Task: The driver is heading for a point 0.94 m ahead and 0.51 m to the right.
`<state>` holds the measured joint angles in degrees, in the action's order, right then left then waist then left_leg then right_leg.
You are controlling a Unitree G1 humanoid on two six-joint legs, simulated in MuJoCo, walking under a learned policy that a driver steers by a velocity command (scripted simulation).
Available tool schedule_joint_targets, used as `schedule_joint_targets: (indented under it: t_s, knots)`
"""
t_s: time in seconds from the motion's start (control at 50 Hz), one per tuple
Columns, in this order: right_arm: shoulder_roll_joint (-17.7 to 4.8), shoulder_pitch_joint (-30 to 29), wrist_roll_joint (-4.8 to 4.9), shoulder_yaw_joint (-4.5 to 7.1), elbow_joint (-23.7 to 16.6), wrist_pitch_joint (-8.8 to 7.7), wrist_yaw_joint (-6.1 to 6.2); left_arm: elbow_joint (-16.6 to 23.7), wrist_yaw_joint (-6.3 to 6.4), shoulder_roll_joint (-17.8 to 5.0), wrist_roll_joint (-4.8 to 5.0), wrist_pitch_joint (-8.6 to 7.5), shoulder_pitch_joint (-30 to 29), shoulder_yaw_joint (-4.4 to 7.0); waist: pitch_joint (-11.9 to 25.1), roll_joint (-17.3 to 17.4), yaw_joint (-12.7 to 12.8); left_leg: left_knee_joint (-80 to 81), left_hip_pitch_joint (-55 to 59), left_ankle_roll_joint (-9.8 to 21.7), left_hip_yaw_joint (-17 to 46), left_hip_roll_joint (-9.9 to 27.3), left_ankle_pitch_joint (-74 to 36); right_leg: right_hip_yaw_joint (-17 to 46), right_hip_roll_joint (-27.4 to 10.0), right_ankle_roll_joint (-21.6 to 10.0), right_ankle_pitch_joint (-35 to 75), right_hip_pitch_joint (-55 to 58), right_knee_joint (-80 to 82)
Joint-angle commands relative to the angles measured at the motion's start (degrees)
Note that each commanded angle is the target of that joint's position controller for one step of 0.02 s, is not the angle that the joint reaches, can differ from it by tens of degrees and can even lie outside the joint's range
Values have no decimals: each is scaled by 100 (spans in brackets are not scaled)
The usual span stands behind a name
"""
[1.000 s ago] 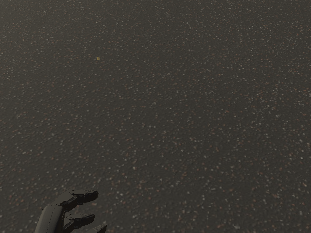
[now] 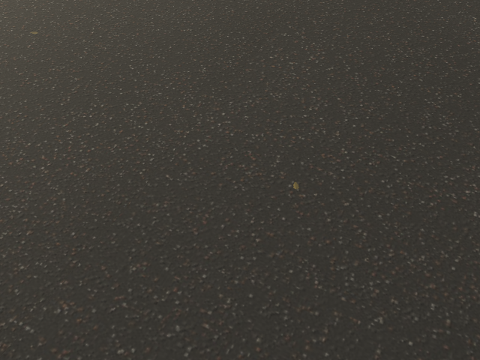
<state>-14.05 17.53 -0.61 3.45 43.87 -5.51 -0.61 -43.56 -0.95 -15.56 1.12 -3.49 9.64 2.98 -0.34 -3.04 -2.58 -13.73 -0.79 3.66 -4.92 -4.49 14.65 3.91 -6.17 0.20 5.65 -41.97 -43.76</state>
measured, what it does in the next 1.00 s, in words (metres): walks ahead, turning right: right foot, then left foot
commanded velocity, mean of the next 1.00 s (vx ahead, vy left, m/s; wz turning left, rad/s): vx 0.50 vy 0.00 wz -0.53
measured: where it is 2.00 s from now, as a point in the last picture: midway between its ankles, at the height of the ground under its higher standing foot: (380, 240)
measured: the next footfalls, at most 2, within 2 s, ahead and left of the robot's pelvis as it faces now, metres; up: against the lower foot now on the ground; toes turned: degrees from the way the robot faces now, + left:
right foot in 0.18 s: +0.27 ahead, -0.14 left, +0.00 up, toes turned -8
left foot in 0.64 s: +0.57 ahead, -0.01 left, +0.00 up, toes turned -26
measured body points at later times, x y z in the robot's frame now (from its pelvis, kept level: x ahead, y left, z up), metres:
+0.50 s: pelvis +0.28 -0.07 +0.00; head +0.32 -0.09 +0.45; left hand +0.44 +0.18 -0.10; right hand +0.43 -0.36 -0.08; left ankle +0.49 +0.07 -0.69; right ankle +0.23 -0.14 -0.74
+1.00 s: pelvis +0.54 -0.12 +0.00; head +0.56 -0.13 +0.45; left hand +0.85 -0.03 -0.08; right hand +0.40 -0.37 -0.12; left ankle +0.54 +0.01 -0.74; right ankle +0.57 -0.34 -0.68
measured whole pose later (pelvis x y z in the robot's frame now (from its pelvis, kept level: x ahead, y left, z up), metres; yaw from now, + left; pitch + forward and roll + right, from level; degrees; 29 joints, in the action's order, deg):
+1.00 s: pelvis +0.54 -0.12 +0.00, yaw -35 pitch +2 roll +2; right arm -15.9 19.5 -0.2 4.3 47.1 -5.0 0.3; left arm -35.4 -1.4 -17.0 1.2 -0.9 8.0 4.2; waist -1.5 -2.6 -4.9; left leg -16.1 -2.4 0.2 -8.7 -0.1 15.2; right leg 3.0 -5.4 0.4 -3.5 -40.8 -49.3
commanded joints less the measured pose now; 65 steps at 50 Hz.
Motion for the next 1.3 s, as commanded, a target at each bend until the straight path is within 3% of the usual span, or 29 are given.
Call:
schedule_joint_targets:
  t_s: [0.02,0.12,0.16,0.18,0.2,0.22,0.24,0.28,0.3,0.38,0.46,0.56,0.62,0.64,0.66,0.68,0.7,0.74,0.8,1.06,1.12,1.14,1.16,1.18,1.2,1.22,1.24,1.26,1.3]
  knots:
    - [-907,96,45,251,-182,-34,63,613,-122,-216,6,-105,-821,12,-384,522,-245,371,97,633,283,1732,-2189,-161,75,-111,145,-142,539]
    - [-1160,17,121,338,-141,162,167,922,-292,-376,-27,-75,-773,85,-73,807,-10,-735,792,389,-17,1920,-4969,-821,544,-519,-1343,395,828]
    - [-1262,-129,148,346,-184,232,235,724,-253,-794,-25,-36,426,313,658,859,704,-2412,431,151,-299,1703,-6124,-1021,1001,-860,-1317,2167,1160]
    - [-1137,-109,120,281,-274,183,265,578,-162,-1208,-29,-5,1344,480,1209,476,1141,-4005,-796,-79,-370,1483,-4728,-140,523,-1198,-883,3928,1319]
    - [-317,497,-67,14,-553,29,168,572,-118,-1795,-16,-40,1473,585,1798,-1098,589,-6227,-3465,-492,-75,238,727,3043,-1014,-2314,-1339,6080,1597]
    - [-713,150,53,37,-563,-190,58,649,-112,-1366,-19,-70,1725,466,2575,-819,960,-7009,-4244,-449,1162,68,1803,4454,-1325,-2583,-1855,6724,2341]
    - [-949,-358,266,101,-735,-290,-4,645,-87,-1060,-51,-65,1510,388,1814,-519,1053,-6952,-4742,-342,1268,423,1343,3517,-1121,-2222,-1801,6322,2415]
    - [-878,-728,74,77,-833,-342,49,793,-59,-802,-25,-46,769,304,765,376,595,-5885,-4369,-305,1080,836,702,2350,-670,-1850,-773,4552,2533]
    - [-908,-686,-3,123,-837,-276,70,888,-40,-672,-89,-42,552,240,566,415,387,-5646,-3964,-340,1069,955,543,2044,-526,-1817,-312,3926,2729]
    - [-680,-593,-43,69,-827,-52,112,852,55,-850,-63,-62,410,292,259,168,137,-4450,-3507,-678,834,960,223,1385,-205,-1794,350,2754,2978]
    - [-450,-1446,-25,-38,-967,-58,79,709,150,-979,23,10,657,343,217,-110,476,-2646,-2961,-785,718,621,-1459,984,226,-1401,-226,2417,2847]
    - [-734,-1900,104,83,-1101,-168,-27,592,168,-931,59,98,1020,348,247,-305,623,-1583,-2595,-642,950,376,-1463,1817,-21,-1202,-1178,3049,2319]
    - [-932,-1176,105,243,-948,-252,-11,681,170,-772,21,115,817,321,420,-462,152,-1133,-1518,-299,877,412,-1120,2031,120,-929,-1033,3076,1580]
    - [-1155,-501,6,331,-890,-280,34,778,147,-475,-20,83,744,218,974,-191,-184,-1225,-334,16,1384,1044,-980,1699,396,-723,-1176,2647,480]
    - [-1632,212,-114,442,-813,-251,76,896,157,-95,2,41,1305,100,1775,1093,-144,-1064,1653,765,3298,2353,-503,871,1156,-320,-2872,1064,-1407]
    - [-1567,501,2,455,-626,-184,24,953,167,-377,115,16,1580,97,1901,2273,-85,-559,2023,1274,5225,3043,1028,596,1018,-179,-4050,-246,-2654]
    - [-1070,235,58,332,-748,-157,37,866,175,-859,121,46,1264,218,1158,1421,-219,-375,1422,1064,4682,2785,1624,699,699,-114,-3541,-574,-3157]
    - [-756,-206,15,207,-754,-67,62,1027,153,-860,-20,107,538,259,287,740,-137,-242,148,714,3109,2253,550,415,373,-74,-2741,-402,-3020]
    - [-619,-420,0,157,-608,-93,67,1060,72,-565,38,179,563,245,-3,1032,128,163,-660,638,1988,1888,-426,262,85,-57,-2368,75,-2548]
    - [-1298,17,165,337,93,61,113,1469,-219,-277,43,155,-1024,113,-391,705,-241,231,193,398,-67,2044,-2041,-485,160,-221,-821,309,471]
    - [-1549,-29,254,418,119,156,145,1487,-243,-547,-17,202,-666,259,-65,921,121,-786,492,228,-432,2063,-4577,-936,630,-577,-1690,1215,725]
    - [-1590,-91,282,427,110,200,165,1323,-223,-740,-20,226,12,385,297,879,542,-1727,380,128,-610,1944,-5281,-1084,896,-759,-1618,2109,1016]
    - [-1442,-61,263,366,79,201,192,1047,-144,-1069,-3,260,1029,575,809,685,1033,-3063,-404,-67,-741,1727,-4911,-942,1040,-993,-1247,3691,1283]
    - [-860,143,2,174,-149,154,173,940,-22,-1647,39,291,1563,709,1272,-542,961,-5119,-2544,-368,-735,1213,-1149,1215,-277,-1573,-1279,5599,1341]
    - [-604,249,4,9,-443,-52,110,1141,-71,-1879,30,169,1412,662,2218,-1265,643,-6554,-4100,-515,504,222,2024,4411,-1346,-2576,-2389,6586,2392]
    - [-1142,-427,222,146,-534,-189,38,1115,-110,-1320,-5,91,1412,510,1890,-478,979,-6761,-4714,-429,1088,567,1567,3924,-1192,-2210,-2574,6405,2665]
    - [-1137,-672,291,122,-624,-264,13,1061,-105,-1119,-12,39,1206,436,1164,-360,858,-6401,-4796,-320,988,774,1057,3091,-993,-1986,-2202,5645,2668]
    - [-1056,-685,160,109,-553,-287,62,1092,-91,-996,-2,21,825,388,770,185,575,-5896,-4449,-327,985,1003,664,2499,-728,-1780,-1628,4784,2673]
    - [-1099,-543,16,165,-515,-180,80,1207,-55,-838,-105,9,366,309,464,-28,189,-5345,-3737,-424,1009,1175,288,1992,-481,-1726,-641,3677,2896]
